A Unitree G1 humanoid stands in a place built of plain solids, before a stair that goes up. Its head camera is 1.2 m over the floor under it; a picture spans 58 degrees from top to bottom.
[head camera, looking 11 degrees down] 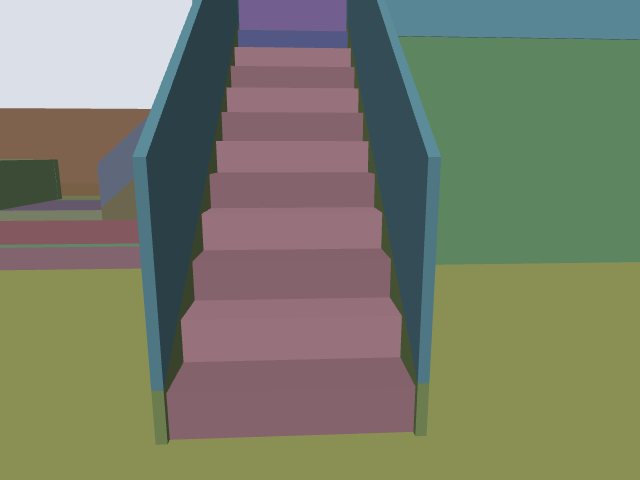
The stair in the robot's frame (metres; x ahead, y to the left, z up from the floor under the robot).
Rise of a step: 0.22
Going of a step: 0.28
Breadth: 1.07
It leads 3 degrees to the left of straight ahead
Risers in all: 11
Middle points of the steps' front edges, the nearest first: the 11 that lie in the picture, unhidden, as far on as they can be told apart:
1.69 0.12 0.22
1.97 0.13 0.44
2.25 0.15 0.65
2.53 0.16 0.87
2.81 0.17 1.09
3.09 0.19 1.30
3.37 0.20 1.52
3.65 0.22 1.74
3.93 0.23 1.95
4.21 0.25 2.17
4.49 0.26 2.39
